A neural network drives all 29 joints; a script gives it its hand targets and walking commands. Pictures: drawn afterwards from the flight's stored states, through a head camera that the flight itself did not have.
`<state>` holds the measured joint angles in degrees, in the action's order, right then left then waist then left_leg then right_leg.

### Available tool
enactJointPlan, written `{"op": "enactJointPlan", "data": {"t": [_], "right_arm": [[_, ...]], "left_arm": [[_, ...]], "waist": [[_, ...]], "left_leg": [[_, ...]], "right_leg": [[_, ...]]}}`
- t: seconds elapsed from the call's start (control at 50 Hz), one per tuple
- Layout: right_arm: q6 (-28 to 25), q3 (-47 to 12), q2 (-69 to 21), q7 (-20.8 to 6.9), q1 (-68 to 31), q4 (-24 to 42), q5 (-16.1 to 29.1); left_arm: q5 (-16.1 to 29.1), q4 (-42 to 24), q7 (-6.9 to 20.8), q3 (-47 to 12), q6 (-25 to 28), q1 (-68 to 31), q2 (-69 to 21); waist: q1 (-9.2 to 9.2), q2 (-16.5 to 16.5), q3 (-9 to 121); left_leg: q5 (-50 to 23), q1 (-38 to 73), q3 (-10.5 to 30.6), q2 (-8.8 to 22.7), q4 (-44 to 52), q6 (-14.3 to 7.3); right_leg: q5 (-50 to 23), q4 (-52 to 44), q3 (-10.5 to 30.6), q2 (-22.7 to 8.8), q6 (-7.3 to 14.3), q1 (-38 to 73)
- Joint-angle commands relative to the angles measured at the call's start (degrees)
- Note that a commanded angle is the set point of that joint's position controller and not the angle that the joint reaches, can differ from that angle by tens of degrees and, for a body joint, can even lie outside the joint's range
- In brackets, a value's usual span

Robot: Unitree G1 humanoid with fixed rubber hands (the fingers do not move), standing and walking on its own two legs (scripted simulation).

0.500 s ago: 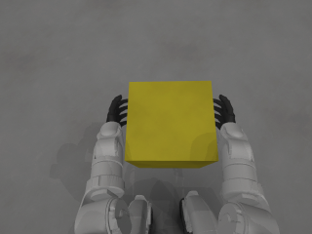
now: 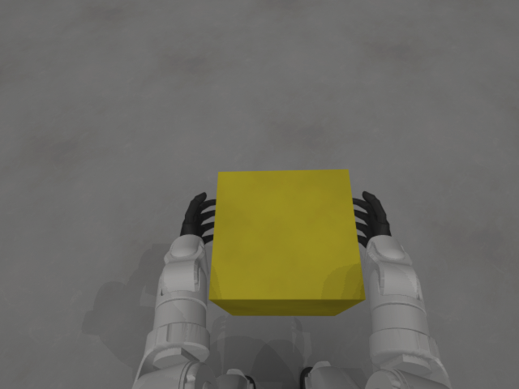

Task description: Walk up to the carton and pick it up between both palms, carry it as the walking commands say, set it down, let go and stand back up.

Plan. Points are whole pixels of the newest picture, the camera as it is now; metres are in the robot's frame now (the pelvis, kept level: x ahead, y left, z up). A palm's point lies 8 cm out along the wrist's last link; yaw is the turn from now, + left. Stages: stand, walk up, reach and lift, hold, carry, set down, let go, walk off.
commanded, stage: reach and lift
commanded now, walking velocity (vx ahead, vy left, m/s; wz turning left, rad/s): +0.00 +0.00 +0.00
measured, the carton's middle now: (283, 252) +0.34 -0.02 -0.09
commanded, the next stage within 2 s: hold in 1.86 s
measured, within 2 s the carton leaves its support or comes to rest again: neither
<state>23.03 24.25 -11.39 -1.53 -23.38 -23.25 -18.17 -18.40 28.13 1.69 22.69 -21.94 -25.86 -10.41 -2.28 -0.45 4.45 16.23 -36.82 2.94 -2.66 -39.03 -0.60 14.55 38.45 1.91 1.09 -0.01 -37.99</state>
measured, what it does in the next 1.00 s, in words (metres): stands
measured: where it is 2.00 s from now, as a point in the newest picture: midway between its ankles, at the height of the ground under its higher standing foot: outside the picture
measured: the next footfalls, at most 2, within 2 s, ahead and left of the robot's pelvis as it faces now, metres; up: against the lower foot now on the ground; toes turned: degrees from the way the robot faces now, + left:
none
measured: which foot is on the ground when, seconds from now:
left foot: down 0.00-1.00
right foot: down 0.00-1.00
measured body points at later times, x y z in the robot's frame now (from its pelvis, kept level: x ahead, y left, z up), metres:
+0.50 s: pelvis +0.00 +0.00 +0.02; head +0.00 +0.01 +0.47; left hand +0.34 +0.14 +0.05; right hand +0.32 -0.17 +0.05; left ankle +0.02 +0.11 -0.72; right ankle +0.04 -0.12 -0.72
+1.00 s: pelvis +0.00 +0.00 +0.03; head -0.04 +0.00 +0.48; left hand +0.33 +0.14 +0.08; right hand +0.31 -0.16 +0.08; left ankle +0.02 +0.11 -0.72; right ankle +0.04 -0.12 -0.72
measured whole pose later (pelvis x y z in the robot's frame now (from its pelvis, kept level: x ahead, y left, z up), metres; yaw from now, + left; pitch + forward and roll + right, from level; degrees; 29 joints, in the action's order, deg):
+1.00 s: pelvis +0.00 +0.00 +0.03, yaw -1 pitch -8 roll +0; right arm 42.1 18.6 -10.2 -1.6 -20.4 -16.1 -17.9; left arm -17.4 18.3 0.7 17.8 -41.5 -21.2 -10.5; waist -1.2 -0.5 -2.3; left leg 12.1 -2.3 2.4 -1.9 -22.8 -1.0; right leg 10.1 22.3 3.1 1.3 0.0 -3.8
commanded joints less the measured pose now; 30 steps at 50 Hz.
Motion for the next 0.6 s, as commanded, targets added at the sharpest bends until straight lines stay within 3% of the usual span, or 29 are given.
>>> {"op": "enactJointPlan", "data": {"t": [0.0,0.22,0.58], "right_arm": [[0.3,-33.3,-52.2,-12.4,-25.7,-5.0,8.4],[4.1,-34.3,-53.0,-11.2,-23.0,-2.8,9.6],[13.5,-35.1,-50.5,-11.4,-25.1,2.3,12.5]], "left_arm": [[8.0,4.0,12.3,-31.6,0.2,-25.8,-52.7],[9.0,1.1,12.3,-32.7,-3.3,-24.2,-51.5],[12.6,-5.3,12.1,-34.6,-12.7,-26.3,-51.1]], "waist": [[-0.06,0.2,26.0],[0.46,0.7,19.7],[-0.26,-0.2,9.8]], "left_leg": [[-14.7,12.9,2.2,-3.2,6.2,0.3],[-14.2,19.9,2.2,-2.7,11.5,-0.2],[-8.5,29.6,2.7,-1.4,18.9,0.2]], "right_leg": [[-16.0,-4.3,2.3,3.8,0.3,20.9],[-17.0,-10.2,2.9,3.4,0.1,29.0],[-9.7,-17.0,2.2,3.1,0.5,35.7]]}}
